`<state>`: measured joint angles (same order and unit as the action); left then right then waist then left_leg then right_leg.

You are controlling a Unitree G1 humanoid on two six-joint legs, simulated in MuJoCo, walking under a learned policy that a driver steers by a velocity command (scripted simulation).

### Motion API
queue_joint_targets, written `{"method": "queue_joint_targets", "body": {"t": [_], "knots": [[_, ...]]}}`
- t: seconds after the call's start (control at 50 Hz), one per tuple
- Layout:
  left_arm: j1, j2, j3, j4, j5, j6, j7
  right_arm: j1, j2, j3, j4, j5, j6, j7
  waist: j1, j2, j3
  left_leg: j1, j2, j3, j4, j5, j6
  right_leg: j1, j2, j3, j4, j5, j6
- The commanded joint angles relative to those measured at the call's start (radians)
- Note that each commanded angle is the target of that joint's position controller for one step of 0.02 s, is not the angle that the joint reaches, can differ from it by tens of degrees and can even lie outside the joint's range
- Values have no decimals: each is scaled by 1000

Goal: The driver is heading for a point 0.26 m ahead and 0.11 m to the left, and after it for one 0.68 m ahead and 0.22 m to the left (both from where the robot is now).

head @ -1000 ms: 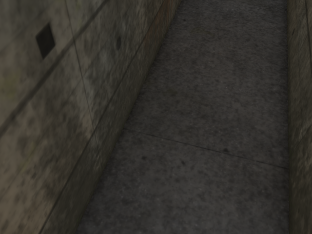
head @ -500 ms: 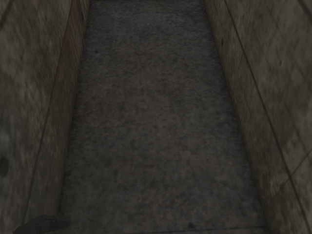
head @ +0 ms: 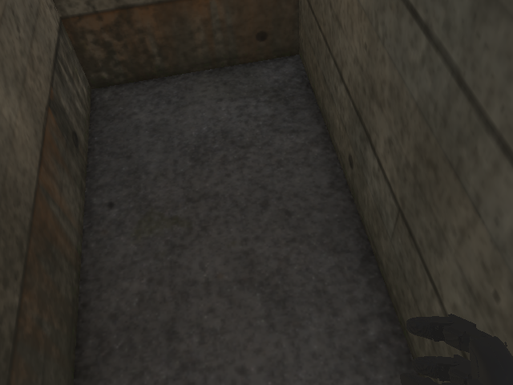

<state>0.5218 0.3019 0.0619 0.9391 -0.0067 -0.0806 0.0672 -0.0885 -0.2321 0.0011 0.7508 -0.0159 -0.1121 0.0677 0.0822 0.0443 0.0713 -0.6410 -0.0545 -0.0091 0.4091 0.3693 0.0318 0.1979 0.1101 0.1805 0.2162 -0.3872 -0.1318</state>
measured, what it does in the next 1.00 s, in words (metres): walks ahead, turning left: left foot, then right foot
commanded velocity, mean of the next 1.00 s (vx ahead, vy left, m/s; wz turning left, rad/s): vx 0.52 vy -0.08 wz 0.64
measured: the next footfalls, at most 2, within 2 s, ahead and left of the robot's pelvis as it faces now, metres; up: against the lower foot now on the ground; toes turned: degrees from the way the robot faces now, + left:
left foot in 0.04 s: +0.28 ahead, +0.09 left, +0.00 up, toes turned -3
right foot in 0.42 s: +0.42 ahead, -0.06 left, +0.00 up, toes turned +31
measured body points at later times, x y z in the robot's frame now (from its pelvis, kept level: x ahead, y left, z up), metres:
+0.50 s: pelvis +0.28 +0.03 +0.01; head +0.33 +0.03 +0.45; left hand +0.36 +0.35 -0.07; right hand +0.45 -0.22 -0.12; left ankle +0.24 +0.11 -0.68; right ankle +0.38 -0.08 -0.73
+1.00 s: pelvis +0.53 +0.23 -0.01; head +0.53 +0.28 +0.44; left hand +0.40 +0.46 -0.16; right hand +0.76 +0.07 -0.11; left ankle +0.44 +0.33 -0.73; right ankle +0.60 +0.06 -0.61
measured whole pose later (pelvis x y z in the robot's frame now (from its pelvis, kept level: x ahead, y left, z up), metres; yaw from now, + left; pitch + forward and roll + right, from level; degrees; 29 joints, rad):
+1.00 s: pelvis +0.53 +0.23 -0.01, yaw +39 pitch +1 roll -1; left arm 0.32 0.29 0.04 0.81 0.01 -0.01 0.02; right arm 0.31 -0.24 0.00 0.79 -0.01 -0.06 -0.07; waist 0.04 -0.08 0.04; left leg -0.35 0.08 0.02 0.72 -0.39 -0.02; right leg -0.57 0.06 0.16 1.39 -0.38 0.01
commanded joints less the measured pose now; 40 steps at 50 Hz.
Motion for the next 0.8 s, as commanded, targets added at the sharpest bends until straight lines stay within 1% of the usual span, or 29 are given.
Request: {"method": "queue_joint_targets", "body": {"t": [0.02,0.04,0.06,0.08,0.1,0.12,0.14,0.16,0.2,0.24,0.26,0.3,0.36,0.4,0.42,0.44,0.46,0.48,0.52,0.54,0.58,0.62,0.64,0.68,0.72,0.74,0.76,0.78,0.8], "knots": [[-61,181,26,-61,35,-1,15,208,-168,-69,-4,15,-17,5,-181,-217,-143,413,-100,53,57,-127,27,-154,-223,-84,366,1225,121],[-130,190,25,-94,42,7,16,411,-203,-88,55,10,-14,1,-277,-216,-196,582,-68,14,13,-119,76,-252,-214,-93,626,1306,162],[-85,127,3,-133,67,2,14,526,-233,-89,95,1,-7,-5,-241,24,-296,900,98,-184,103,197,178,-537,-115,-118,1036,409,224],[95,24,-32,-124,44,-4,11,482,-262,-94,65,-23,2,-12,-150,230,-452,1251,348,-616,219,459,437,-950,6,-47,1469,-351,311],[25,142,-16,-137,11,-13,10,480,-239,-112,37,-17,22,-37,-239,98,-540,1205,372,-722,101,297,463,-992,-39,63,1587,-252,291],[-137,194,-3,-193,2,-13,24,393,-225,-111,3,-9,39,-61,-233,-1,-425,1006,303,-642,7,106,411,-984,-82,63,1535,-165,266],[-219,171,2,-231,3,-19,28,321,-218,-112,-3,11,64,-82,-164,-103,-263,763,238,-615,-74,-27,354,-961,-76,21,1450,-120,247],[-255,174,9,-234,16,-7,29,295,-223,-113,-20,25,73,-93,-125,-173,-177,577,213,-587,-130,-123,335,-918,-95,2,1358,-87,239],[-287,122,12,-268,21,12,17,288,-271,-134,-47,23,84,-92,-59,-170,-77,345,148,-546,-182,-124,309,-822,-105,-21,1184,-85,211],[-331,101,14,-311,25,9,29,259,-246,-144,-77,9,84,-80,-22,-137,-66,214,62,-432,-108,40,248,-727,-114,-40,875,-6,190],[-367,70,6,-325,25,8,25,267,-258,-151,-80,33,90,-83,-30,-94,-64,138,10,-376,-99,85,214,-616,-90,-76,699,41,181],[-419,32,2,-338,3,21,-1,312,-266,-156,-82,52,100,-87,-62,6,-144,124,-12,-386,-134,-242,170,-443,-51,-83,540,264,203],[-457,62,20,-335,-23,36,-16,335,-229,-156,-110,58,104,-83,-88,113,-141,176,14,-516,-140,-865,170,-388,-81,-7,412,203,206],[-419,116,51,-310,-7,19,-20,362,-213,-147,-131,73,99,-76,-74,47,-140,116,32,-585,-62,-982,142,-231,-120,15,295,189,171],[-341,125,67,-283,-2,14,-14,399,-191,-139,-125,94,94,-66,-25,-9,-173,97,-6,-518,72,-1048,102,-108,-171,15,185,166,134],[-203,173,87,-262,2,8,-7,404,-146,-123,-135,99,90,-55,18,-85,-278,-44,-63,-371,296,-1150,62,130,-338,159,211,42,61],[-194,251,66,-247,52,-3,17,367,-129,-103,-189,-4,103,-45,15,-363,-300,-212,-130,-151,556,-1032,52,137,-602,516,37,-378,2],[-277,165,50,-258,45,-12,21,325,-216,-116,-173,-44,124,-35,-8,-304,-216,-268,-30,-109,721,-861,55,30,-571,563,36,-453,-14],[-314,135,29,-253,44,-23,5,300,-229,-119,-167,-50,133,-18,-37,-139,-129,-236,12,-52,838,-749,30,-99,-493,326,22,-225,17],[-308,129,18,-228,46,-28,-1,305,-195,-110,-163,-47,144,-2,-49,-139,-101,-195,32,-66,831,-701,22,-142,-443,198,11,-140,31],[-242,83,-6,-183,18,-34,-19,262,-147,-100,-162,-36,156,7,-40,-197,-63,-195,30,-41,832,-637,15,-160,-381,48,11,-20,48],[-189,105,-3,-165,18,-42,-19,183,-127,-98,-195,-34,161,13,-25,-220,-10,-201,42,-25,799,-569,-10,-197,-382,-45,-26,61,51],[-163,107,7,-167,18,-36,-19,182,-115,-91,-196,-38,171,-3,-28,-225,22,-191,53,3,779,-548,-21,-222,-380,-83,-26,40,63],[-156,114,14,-160,22,-43,-26,124,-122,-85,-229,-31,192,2,-41,-240,80,-195,76,-4,744,-500,-34,-274,-396,-124,-55,55,44],[-191,127,9,-156,36,-44,-28,77,-159,-101,-263,-27,186,-9,-59,-244,137,-164,98,7,692,-524,-21,-346,-416,-165,-129,88,29],[-306,73,-10,-209,44,-15,-71,222,-209,-116,-217,-19,179,-27,-133,-320,49,130,86,7,523,-646,-18,-484,-289,-333,-68,-76,58],[-237,68,-11,-182,39,-8,-78,213,-202,-117,-185,4,159,-32,-88,-326,36,311,54,73,439,-678,-18,-566,-277,-333,-60,-94,15],[-166,87,-5,-144,40,-1,-84,251,-207,-122,-169,19,149,-52,-103,-275,56,427,27,103,401,-695,-10,-598,-301,-317,14,62,-19],[-123,120,4,-101,54,11,-82,392,-221,-138,-124,10,130,-77,-182,-151,5,571,-9,126,359,-642,-3,-562,-289,-331,227,348,-31]]}}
